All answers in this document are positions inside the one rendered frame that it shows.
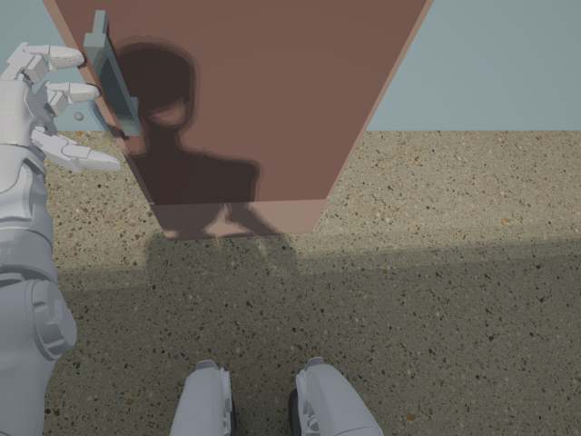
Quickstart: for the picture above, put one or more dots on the robot left forearm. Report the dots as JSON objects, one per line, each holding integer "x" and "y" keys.
{"x": 26, "y": 228}

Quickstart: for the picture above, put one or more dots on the cupboard door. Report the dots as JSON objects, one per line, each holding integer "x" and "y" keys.
{"x": 246, "y": 100}

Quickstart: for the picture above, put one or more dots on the right robot shin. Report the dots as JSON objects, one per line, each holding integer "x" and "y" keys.
{"x": 309, "y": 426}

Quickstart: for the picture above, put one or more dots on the left robot upper arm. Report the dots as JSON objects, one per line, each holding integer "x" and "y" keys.
{"x": 36, "y": 327}

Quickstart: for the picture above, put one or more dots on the robot left hand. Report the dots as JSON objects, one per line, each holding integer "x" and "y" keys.
{"x": 21, "y": 111}

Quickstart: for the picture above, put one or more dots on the right robot thigh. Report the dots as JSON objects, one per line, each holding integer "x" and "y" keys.
{"x": 325, "y": 393}

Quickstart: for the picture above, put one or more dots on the handle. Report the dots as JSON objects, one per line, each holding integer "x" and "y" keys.
{"x": 101, "y": 56}

